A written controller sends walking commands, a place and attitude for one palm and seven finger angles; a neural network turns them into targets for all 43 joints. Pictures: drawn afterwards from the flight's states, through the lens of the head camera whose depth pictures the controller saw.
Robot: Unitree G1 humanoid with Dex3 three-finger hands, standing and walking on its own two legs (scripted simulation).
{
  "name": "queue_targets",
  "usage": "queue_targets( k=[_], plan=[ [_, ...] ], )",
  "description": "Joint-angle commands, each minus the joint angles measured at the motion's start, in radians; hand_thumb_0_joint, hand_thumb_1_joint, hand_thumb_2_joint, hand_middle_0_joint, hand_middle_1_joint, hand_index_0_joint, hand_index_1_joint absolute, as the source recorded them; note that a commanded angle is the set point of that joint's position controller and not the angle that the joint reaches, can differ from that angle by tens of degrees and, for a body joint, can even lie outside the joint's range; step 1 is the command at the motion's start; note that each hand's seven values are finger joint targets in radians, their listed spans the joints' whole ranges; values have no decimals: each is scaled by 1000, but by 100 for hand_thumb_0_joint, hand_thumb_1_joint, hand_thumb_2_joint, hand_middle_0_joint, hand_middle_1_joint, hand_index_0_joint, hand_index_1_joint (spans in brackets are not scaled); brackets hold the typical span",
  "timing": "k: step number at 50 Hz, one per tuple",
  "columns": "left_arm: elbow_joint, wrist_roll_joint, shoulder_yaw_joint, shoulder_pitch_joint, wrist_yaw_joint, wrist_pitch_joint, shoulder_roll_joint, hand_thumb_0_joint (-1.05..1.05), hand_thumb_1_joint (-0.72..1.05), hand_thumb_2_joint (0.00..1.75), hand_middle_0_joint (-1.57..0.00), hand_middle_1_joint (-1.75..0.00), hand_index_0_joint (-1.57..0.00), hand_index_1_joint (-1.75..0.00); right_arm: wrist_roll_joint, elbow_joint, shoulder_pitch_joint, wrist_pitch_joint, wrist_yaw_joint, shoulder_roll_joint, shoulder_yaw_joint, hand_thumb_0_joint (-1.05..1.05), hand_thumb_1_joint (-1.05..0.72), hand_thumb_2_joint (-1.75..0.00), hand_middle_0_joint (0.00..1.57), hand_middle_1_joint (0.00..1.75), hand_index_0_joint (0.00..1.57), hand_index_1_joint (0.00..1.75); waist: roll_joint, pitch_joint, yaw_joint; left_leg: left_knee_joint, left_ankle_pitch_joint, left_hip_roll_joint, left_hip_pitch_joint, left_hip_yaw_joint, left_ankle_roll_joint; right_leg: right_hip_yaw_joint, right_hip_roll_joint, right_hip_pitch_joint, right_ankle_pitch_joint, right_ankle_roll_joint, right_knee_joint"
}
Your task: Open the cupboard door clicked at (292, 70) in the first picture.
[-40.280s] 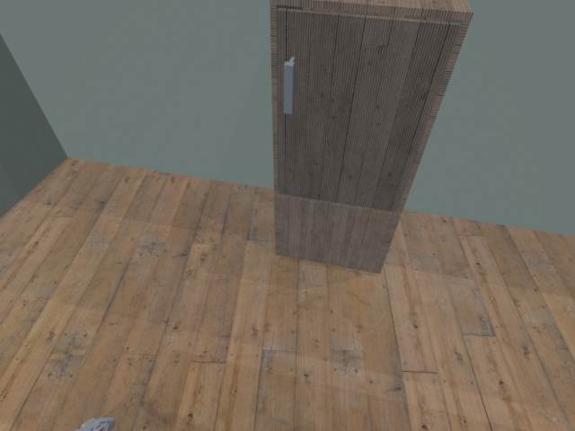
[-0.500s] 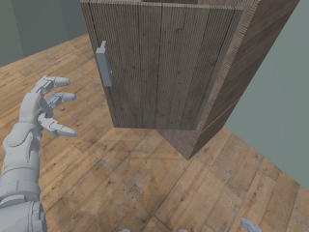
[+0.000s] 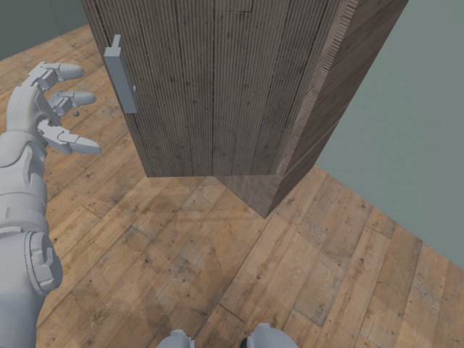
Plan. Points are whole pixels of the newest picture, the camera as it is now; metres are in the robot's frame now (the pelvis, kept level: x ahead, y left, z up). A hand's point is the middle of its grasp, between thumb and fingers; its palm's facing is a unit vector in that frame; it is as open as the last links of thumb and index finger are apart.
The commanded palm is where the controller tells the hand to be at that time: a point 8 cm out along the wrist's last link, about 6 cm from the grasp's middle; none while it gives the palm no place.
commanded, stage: move the hooked fingers beside the handle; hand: left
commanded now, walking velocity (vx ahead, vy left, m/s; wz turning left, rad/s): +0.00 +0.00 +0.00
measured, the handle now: (124, 75) +0.59 +0.17 +0.09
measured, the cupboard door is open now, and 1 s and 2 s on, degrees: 46 46 46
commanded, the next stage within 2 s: slide the fingers in behind the handle in 1.16 s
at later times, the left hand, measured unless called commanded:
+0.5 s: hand (92, 85) +0.55 +0.22 +0.11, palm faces -0.02 -1.00 +0.00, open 13.9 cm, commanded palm +0.52 +0.27 +0.09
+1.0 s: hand (90, 97) +0.53 +0.22 +0.09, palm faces -0.03 -1.00 +0.01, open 14.0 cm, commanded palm +0.51 +0.27 +0.09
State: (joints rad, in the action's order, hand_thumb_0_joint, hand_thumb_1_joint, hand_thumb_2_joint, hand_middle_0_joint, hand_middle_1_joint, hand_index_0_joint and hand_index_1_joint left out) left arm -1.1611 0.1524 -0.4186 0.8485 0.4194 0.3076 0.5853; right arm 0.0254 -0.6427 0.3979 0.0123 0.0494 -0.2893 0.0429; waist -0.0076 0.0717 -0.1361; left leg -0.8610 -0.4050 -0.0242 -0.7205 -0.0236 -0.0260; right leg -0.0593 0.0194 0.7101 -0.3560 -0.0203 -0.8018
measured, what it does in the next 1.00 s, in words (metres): stands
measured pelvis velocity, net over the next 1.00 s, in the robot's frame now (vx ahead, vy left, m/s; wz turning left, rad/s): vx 0.02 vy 0.01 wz -0.01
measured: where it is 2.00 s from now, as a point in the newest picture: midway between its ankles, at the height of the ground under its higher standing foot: outside the picture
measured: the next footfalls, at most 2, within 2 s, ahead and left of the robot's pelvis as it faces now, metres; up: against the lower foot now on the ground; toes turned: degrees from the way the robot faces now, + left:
none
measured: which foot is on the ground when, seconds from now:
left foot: down 0.00-1.00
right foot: down 0.00-1.00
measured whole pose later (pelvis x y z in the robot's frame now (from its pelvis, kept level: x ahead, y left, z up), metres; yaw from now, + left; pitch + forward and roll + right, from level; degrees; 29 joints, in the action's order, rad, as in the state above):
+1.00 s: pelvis +0.02 +0.01 -0.01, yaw +0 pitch +20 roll -3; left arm -1.23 0.10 -0.41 0.97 0.36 0.29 0.61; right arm 0.00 -0.59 0.40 -0.08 0.02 -0.28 0.04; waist -0.02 0.09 -0.17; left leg -0.91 -0.45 -0.03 -0.81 -0.01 -0.03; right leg -0.07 0.03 0.78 -0.38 -0.01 -0.82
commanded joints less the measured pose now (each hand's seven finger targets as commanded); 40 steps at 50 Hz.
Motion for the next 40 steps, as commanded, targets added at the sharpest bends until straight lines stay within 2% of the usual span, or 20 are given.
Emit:
queue_targets(
  k=[1,2,5,6,10,12,14,16,19,20,23,25,27,29,30,32,34,37,38,40],
  plan=[
    [165,16,-51,443,-12,57,292,0,-50,30,-30,-120,-30,-120,-4,76,133,17,15,-179,-61,0,-90,-90,20,30,20,30,-82,387,-5,86,322,10,201,54,-10,49,20,-177,298,-1,70],
    [175,6,-75,468,-19,63,338,0,-50,30,-30,-120,-30,-120,-6,75,141,11,15,-183,-62,0,-90,-90,20,30,20,30,-85,407,-4,83,321,8,190,53,-10,54,19,-186,301,4,67],
    [153,-14,-42,537,-31,71,320,0,-50,30,-30,-120,-30,-120,-8,69,156,4,11,-180,-58,0,-90,-90,20,30,20,30,-117,381,-32,75,289,8,176,52,-11,56,21,-146,270,5,71],
    [155,-15,-68,563,-38,78,353,0,-50,30,-30,-120,-30,-120,-11,66,167,1,12,-184,-59,0,-90,-90,20,30,20,30,-99,389,-34,67,304,7,175,59,-13,54,24,-151,278,2,63],
    [124,-40,-63,612,-45,76,375,0,-50,30,-30,-120,-30,-120,-17,57,193,-8,10,-189,-58,0,-90,-90,20,30,20,30,-131,449,-52,54,311,4,186,63,-12,57,24,-135,275,7,58],
    [122,-44,-86,620,-43,74,404,0,-50,30,-30,-120,-30,-120,-22,57,208,-13,7,-192,-58,0,-90,-90,20,30,20,30,-176,497,-46,40,362,2,217,63,-8,55,26,-131,306,5,48],
    [88,-51,-48,628,-41,60,359,0,-50,30,-30,-120,-30,-120,-24,54,216,-19,3,-190,-56,0,-90,-90,20,30,20,30,-175,470,-63,37,362,-1,220,67,-8,47,28,-93,295,5,51],
    [71,-54,-37,644,-45,51,349,0,-50,30,-30,-120,-30,-120,-29,53,232,-26,1,-192,-53,0,-90,-90,20,30,20,30,-167,450,-73,34,398,-5,231,78,-7,36,34,-67,303,2,45],
    [52,-58,-57,634,-56,37,363,0,-50,30,-30,-120,-30,-120,-35,57,250,-38,-5,-196,-56,0,-90,-90,20,30,20,30,-144,472,-71,27,414,-7,218,74,-7,38,36,-82,324,6,45],
    [66,-61,-80,616,-60,40,390,0,-50,30,-30,-120,-30,-120,-36,62,253,-42,-7,-197,-59,0,-90,-90,20,30,20,30,-146,492,-59,25,423,-8,217,71,-7,39,35,-99,337,5,41],
    [93,-60,-95,541,-64,49,387,0,-50,30,-30,-120,-30,-120,-38,81,257,-56,-16,-192,-60,0,-90,-90,20,30,20,30,-150,522,-35,22,489,-8,234,64,-4,36,39,-125,395,3,32],
    [109,-65,-96,528,-67,53,388,0,-50,30,-30,-120,-30,-120,-37,88,253,-66,-21,-189,-62,0,-90,-90,20,30,20,30,-151,498,-30,25,473,-8,218,58,-5,36,41,-130,391,3,34],
    [154,-59,-84,518,-65,61,364,0,-50,30,-30,-120,-30,-120,-35,96,249,-74,-23,-185,-66,0,-90,-90,20,30,20,30,-175,513,-26,25,506,-11,256,58,-3,33,43,-123,405,2,32],
    [154,-50,-78,520,-62,60,350,0,-50,30,-30,-120,-30,-120,-33,95,244,-80,-23,-185,-66,0,-90,-90,20,30,20,30,-164,482,-34,28,483,-11,247,56,-5,33,45,-114,391,3,41],
    [167,-46,-101,533,-63,63,378,0,-50,30,-30,-120,-30,-120,-33,93,246,-82,-22,-187,-67,0,-90,-90,20,30,20,30,-138,483,-34,30,467,-10,229,55,-8,35,46,-140,396,4,42],
    [209,-36,-118,551,-61,78,393,0,-50,30,-30,-120,-30,-120,-32,94,242,-83,-19,-186,-71,0,-90,-90,20,30,20,30,-163,530,-30,26,496,-7,259,55,-8,41,46,-162,429,2,38],
    [213,-38,-121,545,-59,86,399,0,-50,30,-30,-120,-30,-120,-30,90,237,-83,-18,-182,-68,0,-90,-90,20,30,20,30,-185,519,-27,25,507,-8,268,59,-4,38,45,-154,426,0,38],
    [198,-38,-70,551,-55,87,337,0,-50,30,-30,-120,-30,-120,-28,77,226,-83,-18,-175,-67,0,-90,-90,20,30,20,30,-201,485,-44,22,518,-11,299,66,-2,31,46,-104,405,2,43],
    [191,-40,-67,535,-53,83,336,0,-50,30,-30,-120,-30,-120,-27,75,227,-84,-17,-177,-68,0,-90,-90,20,30,20,30,-192,480,-43,21,526,-13,301,68,-2,31,46,-100,404,2,45],
    [186,-33,-19,534,-45,69,272,0,-50,30,-30,-120,-30,-120,-27,71,222,-83,-18,-176,-70,0,-90,-90,20,30,20,30,-201,472,-55,23,538,-15,326,74,3,23,44,-71,386,2,48]
  ],
)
